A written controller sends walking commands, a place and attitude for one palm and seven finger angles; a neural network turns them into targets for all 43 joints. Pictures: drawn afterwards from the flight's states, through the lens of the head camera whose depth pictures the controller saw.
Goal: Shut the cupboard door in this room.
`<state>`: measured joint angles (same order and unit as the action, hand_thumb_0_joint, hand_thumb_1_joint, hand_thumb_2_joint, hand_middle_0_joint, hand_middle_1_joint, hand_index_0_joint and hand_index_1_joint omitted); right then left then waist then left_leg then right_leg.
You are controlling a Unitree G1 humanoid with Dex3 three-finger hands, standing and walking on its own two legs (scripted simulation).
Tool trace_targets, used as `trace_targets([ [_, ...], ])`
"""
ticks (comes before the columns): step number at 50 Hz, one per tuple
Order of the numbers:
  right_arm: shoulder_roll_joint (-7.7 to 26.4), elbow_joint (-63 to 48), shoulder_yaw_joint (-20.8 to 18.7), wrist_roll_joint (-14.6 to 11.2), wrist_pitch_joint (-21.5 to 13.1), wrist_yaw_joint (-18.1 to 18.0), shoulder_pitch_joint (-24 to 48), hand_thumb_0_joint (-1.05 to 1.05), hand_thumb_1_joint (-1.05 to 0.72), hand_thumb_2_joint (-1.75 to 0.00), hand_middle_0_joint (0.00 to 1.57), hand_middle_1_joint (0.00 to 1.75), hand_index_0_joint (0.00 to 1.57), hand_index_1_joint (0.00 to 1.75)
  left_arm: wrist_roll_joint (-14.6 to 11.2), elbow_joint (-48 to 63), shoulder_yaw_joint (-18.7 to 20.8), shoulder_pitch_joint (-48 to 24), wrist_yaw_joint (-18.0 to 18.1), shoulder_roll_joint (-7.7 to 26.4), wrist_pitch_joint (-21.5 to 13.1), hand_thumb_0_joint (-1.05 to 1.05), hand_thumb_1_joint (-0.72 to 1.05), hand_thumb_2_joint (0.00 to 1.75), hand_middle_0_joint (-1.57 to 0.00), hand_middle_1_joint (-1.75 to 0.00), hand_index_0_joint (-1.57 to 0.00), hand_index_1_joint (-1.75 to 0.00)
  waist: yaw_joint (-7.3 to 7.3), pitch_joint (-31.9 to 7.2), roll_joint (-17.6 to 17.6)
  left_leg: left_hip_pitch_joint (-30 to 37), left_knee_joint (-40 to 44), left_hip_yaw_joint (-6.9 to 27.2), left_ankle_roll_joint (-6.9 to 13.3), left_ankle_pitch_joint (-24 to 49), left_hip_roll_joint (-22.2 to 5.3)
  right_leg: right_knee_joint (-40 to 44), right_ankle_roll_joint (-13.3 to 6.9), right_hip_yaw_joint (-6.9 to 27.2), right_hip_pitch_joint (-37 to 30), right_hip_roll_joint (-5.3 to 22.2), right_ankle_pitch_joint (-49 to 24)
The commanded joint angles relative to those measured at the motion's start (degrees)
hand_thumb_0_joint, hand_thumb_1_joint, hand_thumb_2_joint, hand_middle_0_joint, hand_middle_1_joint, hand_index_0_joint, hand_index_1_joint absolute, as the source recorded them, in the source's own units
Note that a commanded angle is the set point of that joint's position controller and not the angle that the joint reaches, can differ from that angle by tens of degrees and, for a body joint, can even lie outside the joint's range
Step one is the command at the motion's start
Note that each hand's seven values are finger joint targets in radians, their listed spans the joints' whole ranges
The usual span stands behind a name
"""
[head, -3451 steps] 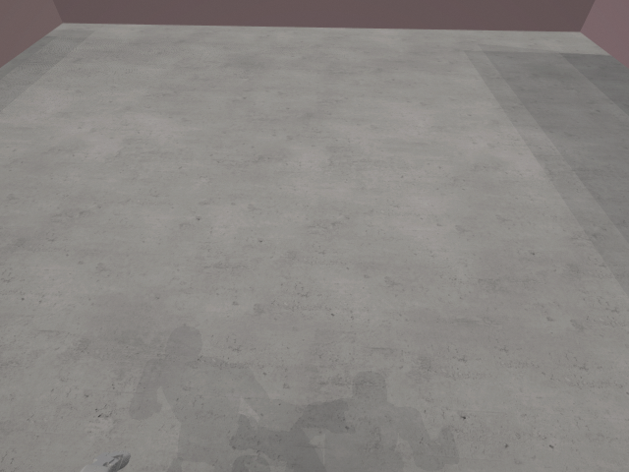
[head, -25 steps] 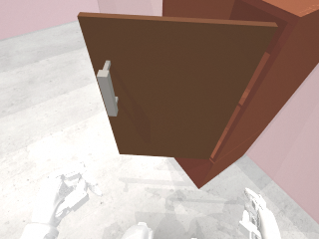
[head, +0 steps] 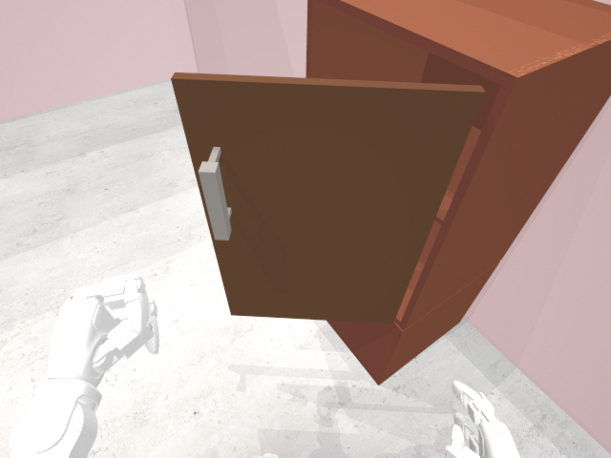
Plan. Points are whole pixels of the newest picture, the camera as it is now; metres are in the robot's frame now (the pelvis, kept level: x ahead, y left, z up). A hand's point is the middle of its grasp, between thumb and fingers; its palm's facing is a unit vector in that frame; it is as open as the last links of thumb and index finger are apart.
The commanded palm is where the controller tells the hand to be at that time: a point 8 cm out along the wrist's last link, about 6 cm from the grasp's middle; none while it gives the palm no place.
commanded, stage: raise the hand and make a fist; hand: left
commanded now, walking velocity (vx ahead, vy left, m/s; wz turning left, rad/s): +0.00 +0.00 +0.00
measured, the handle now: (219, 194) +0.47 +0.17 +0.09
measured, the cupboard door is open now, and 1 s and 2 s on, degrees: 53 53 53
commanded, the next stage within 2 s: bring the fist close to the handle in 0.34 s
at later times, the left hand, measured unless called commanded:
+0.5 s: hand (193, 337) +0.24 +0.15 +0.08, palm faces +0.00 -1.00 -0.04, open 3.1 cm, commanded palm +0.22 +0.21 +0.10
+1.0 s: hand (212, 273) +0.31 +0.14 +0.10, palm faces +0.03 -1.00 -0.04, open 3.1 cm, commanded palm +0.29 +0.19 +0.10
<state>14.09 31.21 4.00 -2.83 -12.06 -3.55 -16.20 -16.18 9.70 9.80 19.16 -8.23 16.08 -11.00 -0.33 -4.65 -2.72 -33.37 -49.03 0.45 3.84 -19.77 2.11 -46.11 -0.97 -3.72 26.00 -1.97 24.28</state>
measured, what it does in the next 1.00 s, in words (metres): stands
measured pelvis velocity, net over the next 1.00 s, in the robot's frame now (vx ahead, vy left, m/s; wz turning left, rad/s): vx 0.02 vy -0.03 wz -0.02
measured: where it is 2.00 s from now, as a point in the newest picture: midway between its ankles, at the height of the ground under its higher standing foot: outside the picture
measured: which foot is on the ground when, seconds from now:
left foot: down 0.00-1.00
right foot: down 0.00-1.00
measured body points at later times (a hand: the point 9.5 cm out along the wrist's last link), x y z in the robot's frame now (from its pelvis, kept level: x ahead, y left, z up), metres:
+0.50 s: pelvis +0.02 -0.03 +0.00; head +0.02 -0.04 +0.45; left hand +0.23 +0.20 +0.09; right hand +0.19 -0.26 -0.07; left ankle +0.06 +0.07 -0.70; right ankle +0.00 -0.12 -0.70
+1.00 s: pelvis +0.02 -0.03 +0.00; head +0.04 -0.03 +0.45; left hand +0.30 +0.20 +0.10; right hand +0.17 -0.27 -0.08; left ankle +0.06 +0.07 -0.70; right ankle +0.00 -0.12 -0.70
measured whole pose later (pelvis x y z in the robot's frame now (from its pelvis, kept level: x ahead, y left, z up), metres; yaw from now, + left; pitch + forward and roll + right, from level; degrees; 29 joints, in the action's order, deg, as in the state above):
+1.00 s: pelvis +0.02 -0.03 +0.00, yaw -1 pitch +6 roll -1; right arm 14.7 33.5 2.0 -2.6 -10.0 -2.7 -15.2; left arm -13.7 -3.9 7.9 4.9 -6.8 13.1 -11.2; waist 0.5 -4.6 -2.1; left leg -31.9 -46.4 -0.5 2.1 -20.4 1.5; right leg -45.7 -2.6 -2.5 26.0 -2.5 25.6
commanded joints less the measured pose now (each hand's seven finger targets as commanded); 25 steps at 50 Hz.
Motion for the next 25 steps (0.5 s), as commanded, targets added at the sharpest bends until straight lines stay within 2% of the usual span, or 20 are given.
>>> trace_targets([
  [1,7.93,-9.20,-3.47,-0.69,-4.24,-0.43,5.84,0.00,-0.90,-0.90,0.20,0.30,0.20,0.30,-1.12,4.37,0.04,-2.22,-3.75,3.67,1.02,0.00,0.90,0.90,-1.30,-1.50,-1.30,-1.50,-0.15,-1.49,2.40,7.08,13.27,6.54,-2.26,-6.60,-2.87,9.96,-0.69,1.35,3.66,0.29,-0.09],
  [2,8.03,-9.45,-3.59,-0.72,-4.30,-0.58,5.93,0.00,-0.90,-0.90,0.20,0.30,0.20,0.30,-1.23,5.17,0.29,-2.78,-4.24,4.05,1.66,0.00,0.90,0.90,-1.30,-1.50,-1.30,-1.50,-0.24,-2.28,3.32,7.17,12.95,5.93,-2.13,-5.69,-2.61,10.42,-0.53,1.67,2.97,0.48,0.14],
  [3,7.96,-9.62,-3.72,-0.63,-4.43,-0.62,6.05,0.00,-0.90,-0.90,0.20,0.30,0.20,0.30,-1.26,6.57,1.09,-3.48,-4.37,4.90,1.77,0.00,0.90,0.90,-1.30,-1.50,-1.30,-1.50,-0.53,-3.31,2.71,7.97,12.68,5.58,-2.07,-3.95,-2.44,10.45,-0.54,1.87,2.37,0.54,-0.71],
  [4,8.05,-9.36,-3.77,-0.35,-4.54,-0.71,5.94,0.00,-0.90,-0.90,0.20,0.30,0.20,0.30,-1.13,8.01,3.17,-4.29,-3.80,7.30,1.29,0.00,0.90,0.90,-1.30,-1.50,-1.30,-1.50,-0.84,-4.10,2.87,8.20,11.95,5.11,-2.00,-1.74,-2.29,10.51,-0.69,2.40,1.05,0.70,-1.85],
  [5,7.59,-9.77,-3.71,-0.15,-4.69,-0.64,6.36,0.00,-0.90,-0.90,0.20,0.30,0.20,0.30,-1.08,10.20,3.28,-5.37,-3.35,6.87,0.52,0.00,0.90,0.90,-1.30,-1.50,-1.30,-1.50,-1.11,-5.55,1.24,9.16,11.60,4.39,-1.94,0.29,-2.14,10.16,-0.64,2.40,0.77,0.75,-3.00],
  [7,7.13,-9.43,-3.64,0.26,-5.09,-0.42,6.44,0.00,-0.90,-0.90,0.20,0.30,0.20,0.30,-0.79,13.90,4.96,-7.99,-1.53,8.12,-2.35,0.00,0.90,0.90,-1.30,-1.50,-1.30,-1.50,-1.11,-7.06,-1.33,10.92,11.22,4.33,-2.12,2.39,-2.09,9.14,-0.85,2.03,1.18,0.54,-4.75],
  [9,7.08,-8.51,-3.65,0.69,-5.31,-0.17,5.93,0.00,-0.90,-0.90,0.20,0.30,0.20,0.30,-0.43,15.98,6.73,-9.20,0.36,9.90,-5.47,0.00,0.90,0.90,-1.30,-1.50,-1.30,-1.50,-0.95,-7.94,-1.71,11.12,10.14,4.12,-2.13,4.58,-2.12,8.18,-1.07,2.24,0.97,0.31,-6.61],
  [11,6.64,-8.05,-3.61,0.74,-5.52,0.31,5.95,0.00,-0.90,-0.90,0.20,0.30,0.20,0.30,-0.16,14.02,4.92,-8.24,0.90,7.23,-7.27,0.00,0.90,0.90,-1.30,-1.50,-1.30,-1.50,-0.42,-7.20,-2.96,11.06,9.46,3.72,-2.23,5.21,-2.03,7.48,-1.04,2.02,2.10,0.36,-7.56],
  [13,6.89,-7.52,-3.73,0.51,-5.44,0.66,5.87,0.00,-0.90,-0.90,0.20,0.30,0.20,0.30,-0.39,10.34,2.88,-6.26,-0.05,5.08,-7.37,0.00,0.90,0.90,-1.30,-1.50,-1.30,-1.50,0.22,-5.53,-1.60,9.88,8.83,3.45,-2.22,4.30,-1.90,7.83,-0.79,2.28,3.03,0.43,-7.29],
  [14,7.41,-7.38,-4.02,0.49,-5.23,0.71,5.28,0.00,-0.90,-0.90,0.20,0.30,0.20,0.30,-0.35,7.93,2.87,-4.54,-0.88,5.27,-6.54,0.00,0.90,0.90,-1.30,-1.50,-1.30,-1.50,0.31,-5.58,1.00,8.91,8.42,3.33,-1.95,4.80,-1.91,8.25,-0.56,2.72,2.25,0.50,-7.92],
  [15,7.39,-7.74,-4.14,0.18,-5.09,0.71,5.37,0.00,-0.90,-0.90,0.20,0.30,0.20,0.30,-0.55,6.70,1.30,-3.31,-2.07,4.02,-5.46,0.00,0.90,0.90,-1.30,-1.50,-1.30,-1.50,0.37,-5.31,0.87,8.19,7.95,2.64,-1.86,4.64,-1.67,8.93,-0.16,3.59,2.08,0.96,-8.10],
  [18,7.68,-8.57,-4.38,-0.36,-4.50,0.32,5.13,0.00,-0.90,-0.90,0.20,0.30,0.20,0.30,-1.03,5.94,0.66,-2.45,-4.67,4.38,-2.06,0.00,0.90,0.90,-1.30,-1.50,-1.30,-1.50,0.04,-5.64,2.85,7.62,7.56,2.20,-1.69,5.56,-1.48,10.10,0.52,5.05,0.31,1.68,-9.60],
  [20,7.54,-9.07,-4.39,-0.30,-4.09,-0.03,5.43,0.00,-0.90,-0.90,0.20,0.30,0.20,0.30,-1.25,7.01,1.80,-3.20,-4.72,5.35,-0.80,0.00,0.90,0.90,-1.30,-1.50,-1.30,-1.50,-0.02,-5.83,4.46,7.40,7.17,2.23,-1.48,6.34,-1.49,10.57,1.10,6.03,-0.48,2.20,-11.03],
  [23,7.19,-9.18,-4.22,0.10,-3.79,-0.40,5.90,0.00,-0.90,-0.90,0.20,0.30,0.20,0.30,-1.60,10.43,5.96,-7.30,-3.05,8.23,-2.35,0.00,0.90,0.90,-1.30,-1.50,-1.30,-1.50,-0.38,-7.10,4.03,7.91,7.03,2.18,-1.68,7.16,-1.48,9.92,1.12,6.06,-0.97,2.11,-12.26],
  [24,7.30,-8.56,-4.05,0.44,-3.69,-0.52,5.79,0.00,-0.90,-0.90,0.20,0.30,0.20,0.30,-1.38,11.65,6.98,-10.12,-2.07,9.69,-3.57,0.00,0.90,0.90,-1.30,-1.50,-1.30,-1.50,-0.05,-6.98,3.77,7.85,6.53,2.34,-1.63,7.83,-1.48,9.54,1.11,6.39,-1.08,2.13,-13.53],
  [25,6.68,-8.43,-3.96,0.38,-3.81,-0.34,6.18,0.00,-0.90,-0.90,0.20,0.30,0.20,0.30,-1.10,11.69,6.15,-11.49,-1.47,8.29,-4.69,0.00,0.90,0.90,-1.30,-1.50,-1.30,-1.50,0.05,-7.36,1.72,8.52,6.61,2.07,-1.69,8.07,-1.44,9.07,0.89,6.11,-0.58,2.00,-13.73],
])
